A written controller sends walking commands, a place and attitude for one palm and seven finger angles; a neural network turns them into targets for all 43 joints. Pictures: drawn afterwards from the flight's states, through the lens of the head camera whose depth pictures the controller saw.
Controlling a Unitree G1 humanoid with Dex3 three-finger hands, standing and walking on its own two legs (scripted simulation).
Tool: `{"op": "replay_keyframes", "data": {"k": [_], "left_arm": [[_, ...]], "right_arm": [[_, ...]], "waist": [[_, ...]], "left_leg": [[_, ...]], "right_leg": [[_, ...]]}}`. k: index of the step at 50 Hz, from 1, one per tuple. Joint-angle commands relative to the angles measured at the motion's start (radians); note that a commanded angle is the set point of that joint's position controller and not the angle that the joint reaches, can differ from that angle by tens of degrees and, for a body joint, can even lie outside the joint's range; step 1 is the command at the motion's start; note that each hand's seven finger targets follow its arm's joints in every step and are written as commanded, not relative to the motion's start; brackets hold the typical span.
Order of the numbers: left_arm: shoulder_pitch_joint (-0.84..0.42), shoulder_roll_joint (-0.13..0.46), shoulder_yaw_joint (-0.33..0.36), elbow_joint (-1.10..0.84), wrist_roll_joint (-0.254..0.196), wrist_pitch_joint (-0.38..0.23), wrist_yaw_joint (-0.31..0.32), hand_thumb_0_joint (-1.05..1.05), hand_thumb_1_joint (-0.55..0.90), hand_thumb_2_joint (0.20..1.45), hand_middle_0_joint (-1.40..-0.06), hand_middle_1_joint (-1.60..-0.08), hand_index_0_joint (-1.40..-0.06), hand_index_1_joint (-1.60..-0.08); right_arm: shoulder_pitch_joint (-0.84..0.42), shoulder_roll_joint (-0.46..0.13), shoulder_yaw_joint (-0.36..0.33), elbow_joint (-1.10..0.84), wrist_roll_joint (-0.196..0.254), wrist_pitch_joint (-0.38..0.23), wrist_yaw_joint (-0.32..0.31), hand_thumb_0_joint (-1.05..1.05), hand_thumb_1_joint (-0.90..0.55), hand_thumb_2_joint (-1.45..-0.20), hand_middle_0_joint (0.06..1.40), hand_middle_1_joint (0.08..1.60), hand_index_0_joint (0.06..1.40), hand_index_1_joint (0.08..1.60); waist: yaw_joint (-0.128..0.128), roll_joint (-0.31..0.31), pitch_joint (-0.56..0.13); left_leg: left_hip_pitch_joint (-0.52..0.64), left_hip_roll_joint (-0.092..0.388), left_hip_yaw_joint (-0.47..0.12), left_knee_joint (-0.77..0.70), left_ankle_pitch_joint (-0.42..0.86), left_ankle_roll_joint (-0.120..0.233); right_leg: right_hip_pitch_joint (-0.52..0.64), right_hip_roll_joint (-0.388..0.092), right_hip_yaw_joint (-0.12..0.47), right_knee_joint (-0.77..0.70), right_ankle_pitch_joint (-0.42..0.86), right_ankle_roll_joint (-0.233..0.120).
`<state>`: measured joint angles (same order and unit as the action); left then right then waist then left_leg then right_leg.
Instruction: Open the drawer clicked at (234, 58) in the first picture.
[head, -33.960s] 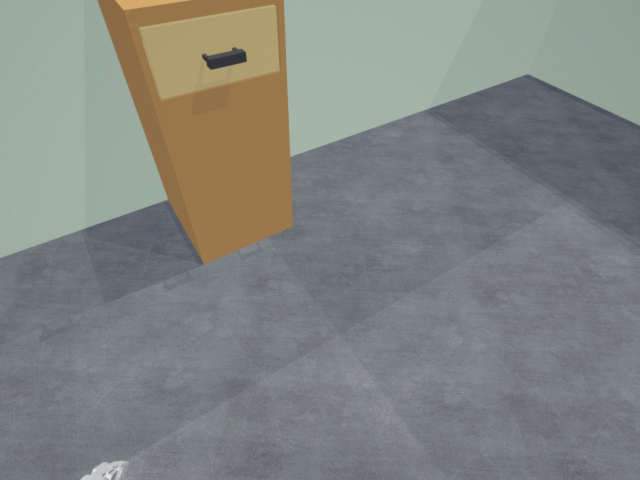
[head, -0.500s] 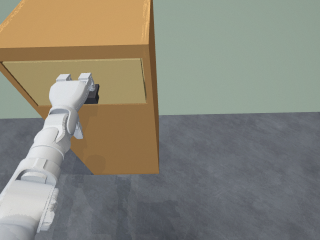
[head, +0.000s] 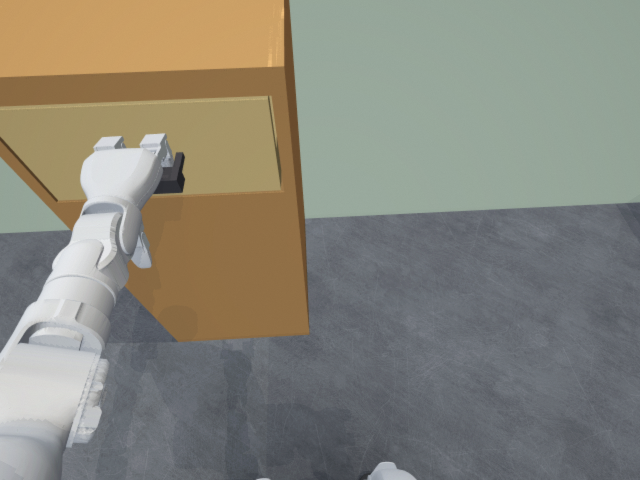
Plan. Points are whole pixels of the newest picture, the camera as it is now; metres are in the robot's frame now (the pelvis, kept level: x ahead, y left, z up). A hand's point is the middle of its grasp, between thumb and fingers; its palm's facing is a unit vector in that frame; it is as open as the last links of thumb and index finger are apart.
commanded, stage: lift the fingers back up to retry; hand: left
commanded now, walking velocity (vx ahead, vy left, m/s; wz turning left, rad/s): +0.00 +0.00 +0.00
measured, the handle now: (146, 170) +0.52 +0.25 +0.06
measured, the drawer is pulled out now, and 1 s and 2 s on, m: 0.00 0.01 0.00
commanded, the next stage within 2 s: re-aim the fingers above the handle in 0.88 s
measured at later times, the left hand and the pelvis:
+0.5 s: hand (137, 201) +0.46 +0.24 +0.06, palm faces -0.07 +0.00 -1.00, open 13.8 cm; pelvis +0.02 +0.01 +0.01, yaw +0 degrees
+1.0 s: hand (116, 150) +0.47 +0.24 +0.15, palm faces +0.01 +0.01 -1.00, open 13.7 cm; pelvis +0.04 -0.01 +0.02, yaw +1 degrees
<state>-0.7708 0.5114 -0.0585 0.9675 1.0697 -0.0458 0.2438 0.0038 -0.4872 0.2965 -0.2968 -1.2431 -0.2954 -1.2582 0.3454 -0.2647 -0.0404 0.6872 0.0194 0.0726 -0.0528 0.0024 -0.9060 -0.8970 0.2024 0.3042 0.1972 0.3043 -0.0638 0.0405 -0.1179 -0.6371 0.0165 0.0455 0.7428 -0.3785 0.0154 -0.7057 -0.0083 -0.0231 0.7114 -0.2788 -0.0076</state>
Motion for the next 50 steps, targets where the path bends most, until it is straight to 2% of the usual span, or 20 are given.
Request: {"op": "replay_keyframes", "data": {"k": [1, 3, 6, 10, 13, 14, 16, 17, 20, 22, 25, 28, 30, 33, 35, 39, 43, 45, 47, 50], "left_arm": [[-0.311, 0.18, 0.04, -0.093, -0.007, -0.02, 0.012, 0.0, -0.5, 0.3, -0.3, -1.2, -0.3, -1.2], [-0.348, 0.15, 0.012, -0.103, -0.005, -0.021, 0.02, 0.0, -0.5, 0.3, -0.3, -1.2, -0.3, -1.2], [-0.34, 0.22, 0.071, -0.111, -0.002, -0.01, 0.033, 0.0, -0.5, 0.3, -0.3, -1.2, -0.3, -1.2], [-0.426, 0.205, 0.056, -0.194, -0.006, -0.008, 0.047, 0.0, -0.5, 0.3, -0.3, -1.2, -0.3, -1.2], [-0.46, 0.248, 0.085, -0.226, -0.014, -0.008, 0.048, 0.0, -0.5, 0.3, -0.3, -1.2, -0.3, -1.2], [-0.431, 0.278, 0.119, -0.237, -0.016, -0.01, 0.047, 0.0, -0.5, 0.3, -0.3, -1.2, -0.3, -1.2], [-0.452, 0.246, 0.092, -0.279, -0.024, -0.018, 0.043, 0.0, -0.5, 0.3, -0.3, -1.2, -0.3, -1.2], [-0.465, 0.278, 0.118, -0.302, -0.025, -0.027, 0.042, 0.0, -0.5, 0.3, -0.3, -1.2, -0.3, -1.2], [-0.461, 0.246, 0.103, -0.391, -0.03, -0.045, 0.043, 0.0, -0.5, 0.3, -0.3, -1.2, -0.3, -1.2], [-0.462, 0.283, 0.133, -0.429, -0.034, -0.053, 0.04, 0.0, -0.5, 0.3, -0.3, -1.2, -0.3, -1.2], [-0.471, 0.229, 0.096, -0.525, -0.048, -0.063, 0.04, 0.0, -0.5, 0.3, -0.3, -1.2, -0.3, -1.2], [-0.432, 0.266, 0.132, -0.596, -0.063, -0.056, 0.038, 0.0, -0.5, 0.3, -0.3, -1.2, -0.3, -1.2], [-0.434, 0.241, 0.112, -0.651, -0.078, -0.051, 0.032, 0.0, -0.5, 0.3, -0.3, -1.2, -0.3, -1.2], [-0.408, 0.304, 0.162, -0.751, -0.093, -0.046, 0.028, 0.0, -0.5, 0.3, -0.3, -1.2, -0.3, -1.2], [-0.375, 0.293, 0.157, -0.822, -0.108, -0.04, 0.02, 0.0, -0.5, 0.3, -0.3, -1.2, -0.3, -1.2], [-0.299, 0.249, 0.134, -0.676, -0.098, 0.009, 0.014, 0.0, -0.5, 0.3, -0.3, -1.2, -0.3, -1.2], [-0.135, 0.16, 0.044, -0.321, -0.06, 0.181, -0.061, 0.0, -0.5, 0.3, -0.3, -1.2, -0.3, -1.2], [-0.146, 0.105, -0.033, -0.314, -0.079, 0.241, -0.136, 0.0, -0.5, 0.3, -0.3, -1.2, -0.3, -1.2], [-0.158, 0.13, -0.033, -0.386, -0.093, 0.239, -0.213, 0.0, -0.5, 0.3, -0.3, -1.2, -0.3, -1.2], [-0.159, 0.171, -0.02, -0.335, -0.083, 0.197, -0.287, 0.0, -0.5, 0.3, -0.3, -1.2, -0.3, -1.2]], "right_arm": [[0.074, -0.148, -0.047, -0.077, -0.001, -0.027, -0.009, 0.0, -0.9, -0.9, 0.2, 0.3, 0.2, 0.3], [0.08, -0.146, -0.049, -0.075, -0.003, -0.031, -0.007, 0.0, -0.9, -0.9, 0.2, 0.3, 0.2, 0.3], [0.079, -0.151, -0.05, -0.066, -0.002, -0.03, -0.005, 0.0, -0.9, -0.9, 0.2, 0.3, 0.2, 0.3], [0.072, -0.142, -0.053, -0.069, -0.004, -0.036, -0.005, 0.0, -0.9, -0.9, 0.2, 0.3, 0.2, 0.3], [0.062, -0.142, -0.052, -0.065, -0.003, -0.033, -0.009, 0.0, -0.9, -0.9, 0.2, 0.3, 0.2, 0.3], [0.059, -0.143, -0.053, -0.066, -0.002, -0.033, -0.009, 0.0, -0.9, -0.9, 0.2, 0.3, 0.2, 0.3], [0.046, -0.136, -0.052, -0.071, -0.001, -0.035, -0.012, 0.0, -0.9, -0.9, 0.2, 0.3, 0.2, 0.3], [0.042, -0.14, -0.053, -0.072, -0.003, -0.036, -0.014, 0.0, -0.9, -0.9, 0.2, 0.3, 0.2, 0.3], [0.03, -0.13, -0.058, -0.08, -0.005, -0.043, -0.013, 0.0, -0.9, -0.9, 0.2, 0.3, 0.2, 0.3], [0.026, -0.136, -0.058, -0.081, -0.006, -0.042, -0.016, 0.0, -0.9, -0.9, 0.2, 0.3, 0.2, 0.3], [0.016, -0.128, -0.065, -0.084, -0.006, -0.051, -0.011, 0.0, -0.9, -0.9, 0.2, 0.3, 0.2, 0.3], [0.004, -0.126, -0.067, -0.086, -0.007, -0.053, -0.01, 0.0, -0.9, -0.9, 0.2, 0.3, 0.2, 0.3], [-0.008, -0.124, -0.066, -0.084, -0.004, -0.058, -0.009, 0.0, -0.9, -0.9, 0.2, 0.3, 0.2, 0.3], [-0.026, -0.123, -0.065, -0.087, -0.005, -0.066, -0.013, 0.0, -0.9, -0.9, 0.2, 0.3, 0.2, 0.3], [-0.039, -0.118, -0.063, -0.089, -0.005, -0.074, -0.012, 0.0, -0.9, -0.9, 0.2, 0.3, 0.2, 0.3], [-0.054, -0.12, -0.057, -0.05, 0.001, -0.068, -0.003, 0.0, -0.9, -0.9, 0.2, 0.3, 0.2, 0.3], [-0.113, -0.138, -0.03, -0.044, 0.023, -0.014, 0.02, 0.0, -0.9, -0.9, 0.2, 0.3, 0.2, 0.3], [-0.14, -0.146, -0.025, -0.079, 0.031, 0.012, 0.019, 0.0, -0.9, -0.9, 0.2, 0.3, 0.2, 0.3], [-0.156, -0.155, -0.026, -0.116, 0.033, 0.037, 0.009, 0.0, -0.9, -0.9, 0.2, 0.3, 0.2, 0.3], [-0.171, -0.149, -0.003, -0.137, 0.035, 0.048, -0.011, 0.0, -0.9, -0.9, 0.2, 0.3, 0.2, 0.3]], "waist": [[-0.021, -0.063, -0.263], [-0.029, -0.047, -0.267], [-0.015, -0.035, -0.299], [-0.016, 0.015, -0.36], [-0.019, 0.01, -0.376], [0.0, 0.013, -0.385], [-0.009, 0.014, -0.39], [-0.003, 0.019, -0.405], [0.009, 0.08, -0.423], [0.011, 0.054, -0.44], [0.012, 0.098, -0.454], [0.027, 0.103, -0.502], [0.02, 0.104, -0.489], [0.041, 0.131, -0.54], [0.047, 0.141, -0.557], [0.035, 0.079, -0.406], [0.057, -0.066, -0.199], [0.056, -0.099, -0.219], [0.052, -0.1, -0.281], [0.047, -0.185, -0.197]], "left_leg": [[0.088, -0.038, -0.015, -0.096, 0.171, 0.022], [0.098, -0.037, -0.019, -0.1, 0.176, 0.022], [0.112, -0.035, -0.017, -0.098, 0.183, 0.022], [0.178, -0.035, -0.023, -0.108, 0.244, 0.02], [0.2, -0.035, -0.026, -0.117, 0.271, 0.021], [0.211, -0.035, -0.029, -0.12, 0.294, 0.019], [0.243, -0.034, -0.027, -0.128, 0.319, 0.02], [0.252, -0.033, -0.032, -0.13, 0.344, 0.018], [0.327, -0.029, -0.035, -0.134, 0.436, 0.009], [0.348, -0.026, -0.041, -0.135, 0.503, 0.004], [0.428, -0.017, -0.05, -0.131, 0.617, -0.01], [0.474, -0.016, -0.049, -0.124, 0.731, -0.019], [0.499, -0.013, -0.054, -0.128, 0.773, -0.023], [0.547, -0.012, -0.05, -0.132, 0.871, -0.034], [0.58, -0.012, -0.05, -0.132, 0.947, -0.043], [0.496, -0.019, -0.045, -0.158, 0.828, -0.035], [0.324, -0.029, 0.001, -0.244, 0.514, -0.016], [0.319, -0.039, 0.013, -0.248, 0.497, 0.0], [0.347, -0.045, 0.013, -0.237, 0.522, 0.011], [0.278, -0.053, 0.017, -0.244, 0.403, 0.021]], "right_leg": [[0.194, 0.038, 0.009, -0.087, 0.123, -0.021], [0.183, 0.039, 0.007, -0.089, 0.117, -0.022], [0.198, 0.04, 0.01, -0.086, 0.122, -0.023], [0.236, 0.04, 0.009, -0.09, 0.165, -0.023], [0.272, 0.04, 0.01, -0.099, 0.192, -0.021], [0.291, 0.042, 0.008, -0.094, 0.211, -0.025], [0.304, 0.042, 0.007, -0.106, 0.232, -0.022], [0.319, 0.041, 0.008, -0.105, 0.245, -0.024], [0.32, 0.044, 0.0, -0.105, 0.287, -0.027], [0.348, 0.045, -0.003, -0.106, 0.324, -0.026], [0.33, 0.046, -0.009, -0.11, 0.351, -0.023], [0.378, 0.046, -0.007, -0.112, 0.416, -0.02], [0.381, 0.045, -0.011, -0.12, 0.437, -0.019], [0.437, 0.041, -0.007, -0.124, 0.499, -0.018], [0.459, 0.04, -0.011, -0.127, 0.54, -0.017], [0.445, 0.04, -0.018, -0.152, 0.505, -0.017], [0.461, 0.03, -0.028, -0.19, 0.394, -0.024], [0.499, 0.026, -0.027, -0.193, 0.436, -0.022], [0.552, 0.02, -0.014, -0.189, 0.499, -0.02], [0.543, 0.011, -0.007, -0.197, 0.451, -0.007]]}}
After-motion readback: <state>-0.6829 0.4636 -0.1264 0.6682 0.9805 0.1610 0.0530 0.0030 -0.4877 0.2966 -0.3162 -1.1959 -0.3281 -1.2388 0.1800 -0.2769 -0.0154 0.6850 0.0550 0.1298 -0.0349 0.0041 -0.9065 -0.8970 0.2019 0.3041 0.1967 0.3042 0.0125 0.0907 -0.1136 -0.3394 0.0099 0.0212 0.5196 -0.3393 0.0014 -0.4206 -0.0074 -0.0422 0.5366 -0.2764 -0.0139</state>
